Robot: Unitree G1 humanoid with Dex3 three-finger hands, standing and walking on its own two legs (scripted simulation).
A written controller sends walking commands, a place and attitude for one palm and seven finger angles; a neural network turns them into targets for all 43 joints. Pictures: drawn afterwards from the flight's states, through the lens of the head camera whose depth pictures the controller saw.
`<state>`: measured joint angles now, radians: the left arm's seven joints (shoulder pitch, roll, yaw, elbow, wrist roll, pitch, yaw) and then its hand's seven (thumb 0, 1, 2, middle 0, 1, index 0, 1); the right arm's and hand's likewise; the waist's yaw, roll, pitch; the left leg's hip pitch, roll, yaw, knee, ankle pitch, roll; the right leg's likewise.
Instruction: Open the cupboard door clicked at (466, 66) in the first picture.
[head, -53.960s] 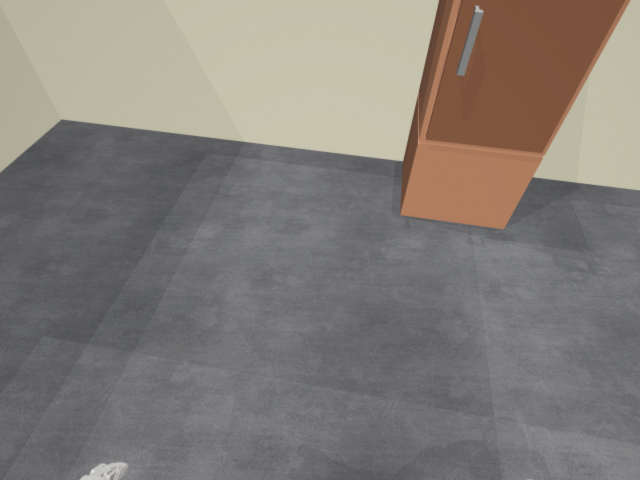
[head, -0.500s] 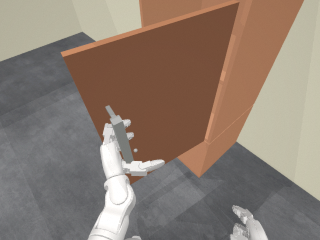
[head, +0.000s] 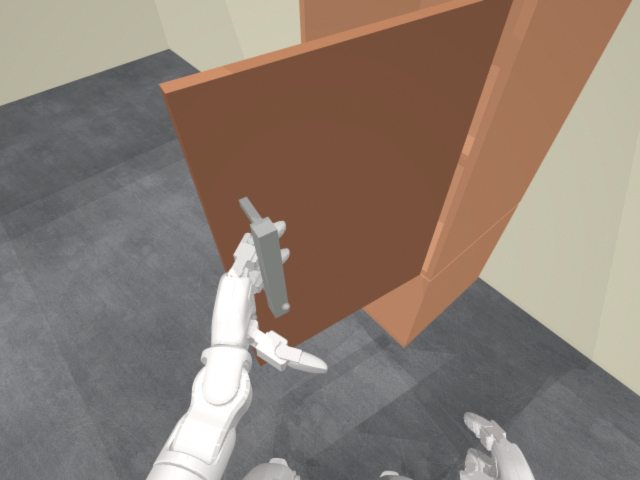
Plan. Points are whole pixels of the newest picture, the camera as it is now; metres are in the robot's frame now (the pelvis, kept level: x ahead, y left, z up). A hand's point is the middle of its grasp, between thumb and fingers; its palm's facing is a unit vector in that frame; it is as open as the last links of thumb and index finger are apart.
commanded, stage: slide the hand sideways off the handle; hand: left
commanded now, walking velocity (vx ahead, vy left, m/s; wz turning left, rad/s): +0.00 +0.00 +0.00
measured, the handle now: (264, 261) +0.36 +0.09 +0.08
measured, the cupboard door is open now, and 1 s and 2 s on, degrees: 81 82 82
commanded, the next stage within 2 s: draw the hand back to the body in 1.06 s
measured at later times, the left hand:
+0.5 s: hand (268, 332) +0.27 +0.08 +0.07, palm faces -0.13 -0.99 -0.01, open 16.2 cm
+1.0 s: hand (215, 370) +0.23 +0.13 +0.06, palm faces -0.08 -1.00 -0.05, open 16.3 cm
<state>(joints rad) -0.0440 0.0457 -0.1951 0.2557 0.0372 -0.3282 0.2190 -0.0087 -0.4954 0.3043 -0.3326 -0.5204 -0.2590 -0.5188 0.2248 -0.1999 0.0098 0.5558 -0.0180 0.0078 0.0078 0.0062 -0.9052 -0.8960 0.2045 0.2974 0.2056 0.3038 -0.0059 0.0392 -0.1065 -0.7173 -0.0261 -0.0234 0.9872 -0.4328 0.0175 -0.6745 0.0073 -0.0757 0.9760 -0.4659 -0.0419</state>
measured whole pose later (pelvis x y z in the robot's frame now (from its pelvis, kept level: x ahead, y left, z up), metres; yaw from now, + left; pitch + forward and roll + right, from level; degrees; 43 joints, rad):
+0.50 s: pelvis +0.01 +0.01 +0.00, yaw -2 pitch +9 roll -1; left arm 0.20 0.09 -0.18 0.01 -0.06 -0.29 0.04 -0.01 -0.50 0.30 -0.18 -0.32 -0.17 -0.32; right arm 0.25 -0.21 0.03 0.44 0.01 -0.01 0.02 0.01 -0.90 -0.90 0.20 0.30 0.21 0.30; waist -0.01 0.03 -0.10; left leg -0.69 -0.02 0.01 0.99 -0.46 0.03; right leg -0.66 0.02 -0.04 0.98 -0.48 -0.02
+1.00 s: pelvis +0.02 -0.01 -0.01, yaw -1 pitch +11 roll -1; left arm 0.46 0.19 0.01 -0.17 -0.19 -0.32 -0.16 -0.01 -0.50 0.30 -0.16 -0.30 -0.16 -0.31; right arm 0.26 -0.24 0.01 0.43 0.02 -0.07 -0.03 0.01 -0.90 -0.90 0.20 0.30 0.21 0.30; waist 0.00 0.04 -0.13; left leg -0.76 0.00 -0.03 1.06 -0.50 0.01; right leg -0.71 0.03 -0.08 1.03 -0.52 -0.05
